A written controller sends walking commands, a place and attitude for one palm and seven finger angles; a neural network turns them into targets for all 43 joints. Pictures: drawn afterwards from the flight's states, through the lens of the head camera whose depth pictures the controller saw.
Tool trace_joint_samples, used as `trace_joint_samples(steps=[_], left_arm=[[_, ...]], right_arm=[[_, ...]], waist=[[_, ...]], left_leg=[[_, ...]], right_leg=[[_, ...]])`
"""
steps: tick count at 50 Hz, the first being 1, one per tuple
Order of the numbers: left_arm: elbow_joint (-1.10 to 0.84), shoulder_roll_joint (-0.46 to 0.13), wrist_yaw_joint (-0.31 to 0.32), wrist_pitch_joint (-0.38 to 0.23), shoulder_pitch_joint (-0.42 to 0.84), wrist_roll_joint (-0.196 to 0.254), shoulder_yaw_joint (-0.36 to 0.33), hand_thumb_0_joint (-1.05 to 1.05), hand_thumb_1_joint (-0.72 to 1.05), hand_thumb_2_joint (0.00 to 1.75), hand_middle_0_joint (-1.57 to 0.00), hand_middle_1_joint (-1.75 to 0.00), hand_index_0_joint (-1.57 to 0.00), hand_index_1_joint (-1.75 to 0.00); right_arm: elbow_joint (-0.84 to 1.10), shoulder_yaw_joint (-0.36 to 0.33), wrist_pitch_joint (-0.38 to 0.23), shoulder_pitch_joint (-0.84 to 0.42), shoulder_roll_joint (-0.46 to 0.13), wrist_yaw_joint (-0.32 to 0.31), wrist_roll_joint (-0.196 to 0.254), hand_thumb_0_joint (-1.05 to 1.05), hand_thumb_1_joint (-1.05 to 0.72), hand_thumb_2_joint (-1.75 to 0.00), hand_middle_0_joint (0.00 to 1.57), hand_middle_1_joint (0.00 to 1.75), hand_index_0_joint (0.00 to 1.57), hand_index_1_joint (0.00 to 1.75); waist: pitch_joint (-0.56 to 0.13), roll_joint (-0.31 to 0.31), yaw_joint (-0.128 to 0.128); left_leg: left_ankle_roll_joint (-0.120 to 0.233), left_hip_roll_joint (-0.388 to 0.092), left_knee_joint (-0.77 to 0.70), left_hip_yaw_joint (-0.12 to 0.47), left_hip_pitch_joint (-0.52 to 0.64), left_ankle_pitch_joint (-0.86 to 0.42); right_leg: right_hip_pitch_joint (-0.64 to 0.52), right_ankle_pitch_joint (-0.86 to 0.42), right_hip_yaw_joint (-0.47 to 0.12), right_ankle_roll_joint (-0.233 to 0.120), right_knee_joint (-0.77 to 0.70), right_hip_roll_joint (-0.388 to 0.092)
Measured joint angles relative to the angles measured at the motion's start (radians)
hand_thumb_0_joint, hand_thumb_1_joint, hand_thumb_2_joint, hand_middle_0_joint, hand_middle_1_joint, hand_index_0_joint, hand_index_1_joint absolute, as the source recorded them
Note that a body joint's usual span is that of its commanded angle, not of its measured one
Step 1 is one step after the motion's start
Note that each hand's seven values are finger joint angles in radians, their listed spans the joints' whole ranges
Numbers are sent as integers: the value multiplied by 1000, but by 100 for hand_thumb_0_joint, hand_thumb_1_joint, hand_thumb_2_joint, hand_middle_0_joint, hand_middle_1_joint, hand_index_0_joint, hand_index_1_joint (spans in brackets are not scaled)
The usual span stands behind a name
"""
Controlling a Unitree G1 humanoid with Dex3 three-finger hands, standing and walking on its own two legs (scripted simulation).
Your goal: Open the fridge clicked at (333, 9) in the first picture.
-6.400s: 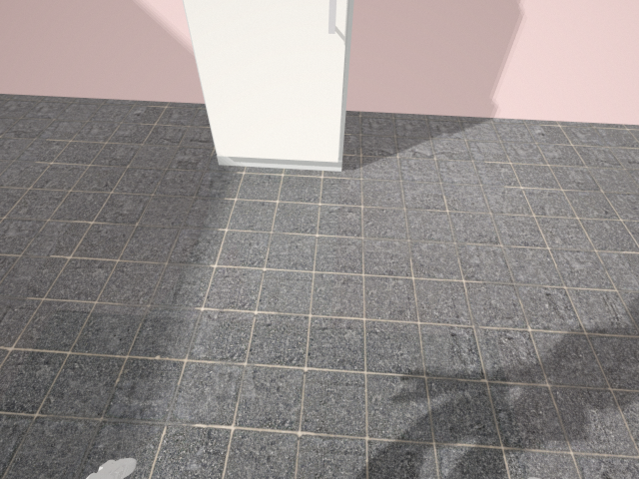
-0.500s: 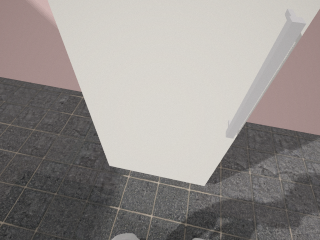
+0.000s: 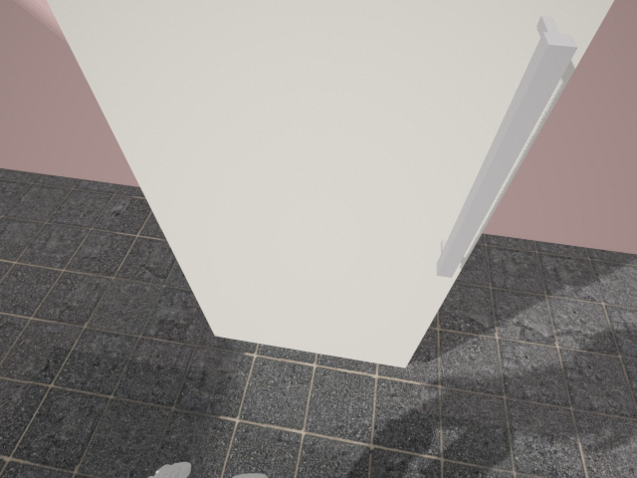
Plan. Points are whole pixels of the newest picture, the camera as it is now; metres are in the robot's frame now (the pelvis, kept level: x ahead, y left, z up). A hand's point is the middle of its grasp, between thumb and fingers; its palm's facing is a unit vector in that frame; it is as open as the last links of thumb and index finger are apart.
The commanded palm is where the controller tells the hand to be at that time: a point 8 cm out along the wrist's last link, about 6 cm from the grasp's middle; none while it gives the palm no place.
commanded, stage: come to a stop and stand still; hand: right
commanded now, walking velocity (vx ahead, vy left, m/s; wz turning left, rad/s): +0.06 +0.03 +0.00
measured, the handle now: (482, 178) +0.46 -0.19 +0.12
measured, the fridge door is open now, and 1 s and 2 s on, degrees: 0 0 0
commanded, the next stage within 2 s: look again from close up in 1.02 s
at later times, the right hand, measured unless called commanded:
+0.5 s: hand out of the picture -0.07 -0.14 -0.15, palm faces +0.11 +0.97 -0.23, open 7.3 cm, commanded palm none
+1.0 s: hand out of the picture -0.04 -0.21 -0.18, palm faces +0.03 +0.98 -0.19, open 7.4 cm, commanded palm none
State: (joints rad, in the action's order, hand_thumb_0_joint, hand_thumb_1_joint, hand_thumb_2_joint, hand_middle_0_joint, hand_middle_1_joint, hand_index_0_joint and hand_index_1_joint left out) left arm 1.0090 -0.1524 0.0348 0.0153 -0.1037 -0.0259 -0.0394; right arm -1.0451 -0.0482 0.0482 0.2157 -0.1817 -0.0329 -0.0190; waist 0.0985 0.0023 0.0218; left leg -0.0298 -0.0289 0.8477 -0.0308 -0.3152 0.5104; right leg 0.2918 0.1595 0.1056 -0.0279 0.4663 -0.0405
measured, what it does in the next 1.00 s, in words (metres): steps on the spot: left foot, then right foot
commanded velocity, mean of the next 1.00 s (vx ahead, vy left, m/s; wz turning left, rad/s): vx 0.05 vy -0.07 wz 0.00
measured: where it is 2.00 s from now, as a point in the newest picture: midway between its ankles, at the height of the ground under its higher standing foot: outside the picture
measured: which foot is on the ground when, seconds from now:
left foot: up 0.00-0.08, down 0.10-1.00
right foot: down 0.00-0.14, up 0.16-0.60, down 0.62-1.00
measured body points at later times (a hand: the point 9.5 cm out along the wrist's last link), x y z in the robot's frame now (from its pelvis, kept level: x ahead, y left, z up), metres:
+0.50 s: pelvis -0.04 +0.03 +0.01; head -0.02 +0.06 +0.46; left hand -0.03 +0.29 -0.16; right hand -0.07 -0.19 -0.14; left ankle -0.05 +0.14 -0.74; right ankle -0.06 -0.12 -0.69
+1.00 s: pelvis -0.05 -0.03 +0.00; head -0.04 -0.04 +0.45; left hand -0.01 +0.20 -0.15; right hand -0.04 -0.26 -0.16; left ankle -0.05 +0.14 -0.74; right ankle -0.06 -0.13 -0.74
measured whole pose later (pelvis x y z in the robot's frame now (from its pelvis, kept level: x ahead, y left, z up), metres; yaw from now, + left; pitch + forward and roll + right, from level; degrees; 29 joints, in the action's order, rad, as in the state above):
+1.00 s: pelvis -0.05 -0.03 +0.00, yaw +0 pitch -2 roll +0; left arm 1.10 -0.16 0.02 -0.01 -0.21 -0.01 -0.01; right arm -1.13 -0.01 0.01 0.23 -0.18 -0.03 -0.02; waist 0.04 -0.03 0.02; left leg -0.08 -0.11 0.41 -0.02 -0.16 0.22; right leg 0.14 0.24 0.09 -0.02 0.41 0.00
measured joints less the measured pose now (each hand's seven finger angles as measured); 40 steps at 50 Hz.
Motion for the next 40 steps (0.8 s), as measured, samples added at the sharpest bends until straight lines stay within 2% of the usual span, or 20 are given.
trace_joint_samples(steps=[3, 5, 6, 8, 11, 18, 22, 24, 27, 31, 32, 35, 40], left_arm=[[-3, -7, -6, 2, 0, 0, -7, 1, 91, 90, -20, -30, -20, -30], [3, -12, -12, 7, -15, 4, -11, 1, 91, 90, -20, -30, -20, -30], [11, -19, -15, 11, -20, 8, -14, 1, 91, 90, -20, -30, -20, -30], [29, -31, -22, 26, -46, 10, -17, 1, 91, 90, -20, -30, -20, -30], [58, -41, -33, 38, -93, 3, -13, 1, 91, 90, -20, -30, -20, -30], [83, -76, -40, 40, -161, -1, -20, 1, 91, 90, -20, -30, -20, -30], [84, -89, -37, 49, -172, -1, -23, 1, 91, 90, -20, -30, -20, -30], [82, -90, -35, 49, -165, 1, -21, 1, 91, 90, -20, -30, -20, -30], [74, -81, -33, 39, -143, 8, -15, 1, 91, 90, -20, -30, -20, -29], [54, -65, -28, 1, -117, 15, -1, 1, 91, 90, -20, -30, -20, -29], [57, -53, -23, -9, -109, 14, 0, 1, 91, 90, -20, -30, -20, -29], [65, -10, -17, -13, -98, 9, 18, 1, 91, 90, -20, -30, -20, -30], [73, -4, -1, -20, -85, 12, 24, 0, 95, 90, -20, -30, -20, -30]], right_arm=[[12, -1, -4, -2, -7, 1, 0, 0, -91, -89, 20, 30, 20, 30], [18, 1, -18, 8, -12, 2, -2, 0, -91, -89, 20, 30, 20, 30], [11, 2, -27, 11, -7, 0, -5, 0, -91, -89, 20, 30, 19, 30], [-2, 16, -32, 25, 7, 2, -8, 0, -91, -89, 20, 30, 19, 30], [-9, 27, -43, 61, 24, 7, -8, 0, -91, -89, 20, 30, 20, 30], [-15, 32, -57, 89, 63, 12, -6, 1, -92, -89, 21, 30, 20, 30], [-12, 23, -63, 96, 65, 7, -9, 1, -92, -89, 21, 30, 20, 30], [-17, 20, -64, 104, 60, 4, -11, 1, -92, -89, 21, 30, 20, 30], [-33, 16, -58, 116, 47, 4, -16, 0, -91, -89, 21, 30, 20, 30], [-61, 15, -41, 127, 30, 5, -8, 0, -91, -89, 21, 30, 20, 30], [-71, 14, -34, 120, 21, 4, -4, 0, -91, -89, 21, 30, 20, 30], [-84, 13, -23, 104, -3, -2, -2, 0, -91, -89, 20, 30, 20, 30], [-92, 26, -27, 63, -5, 1, -1, 0, -91, -89, 20, 30, 19, 30]], waist=[[-3, 13, -8], [-19, 9, -9], [-22, 22, -10], [-38, 42, -20], [-79, 31, -10], [-77, 26, -4], [-51, 26, 9], [-41, 22, 15], [-31, 7, 25], [-39, 12, 22], [-38, 0, 18], [-47, -39, 29], [-57, -44, 26]], left_leg=[[0, -5, -101, -6, 42, -38], [2, -15, -268, -10, 107, -144], [13, -6, -293, -15, 117, -171], [41, 9, -299, -30, 132, -180], [63, 10, -354, -25, 154, -206], [66, -1, -445, -33, 169, -270], [57, -18, -447, -46, 155, -279], [50, -28, -443, -47, 147, -280], [33, -43, -428, -40, 135, -277], [1, -37, -352, -39, 102, -242], [-8, -46, -325, -38, 96, -226], [-10, -61, -328, -15, 112, -221], [-36, -73, -375, -2, 145, -252]], right_leg=[[23, -20, -3, 18, 4, -13], [45, -20, -2, 35, 29, -14], [53, -10, -10, 43, 50, -23], [50, 94, -43, 50, 74, -23], [46, 171, -66, 52, 137, -8], [72, 155, -83, 75, 365, 12], [82, 176, -80, 87, 416, 12], [71, 195, -77, 89, 387, 9], [26, 218, -67, 85, 264, 7], [-90, 81, -63, 66, 7, -7], [-94, 103, -61, 54, 9, 0], [-105, 125, -45, 30, 31, 20], [-136, 109, -31, 15, -2, 34]])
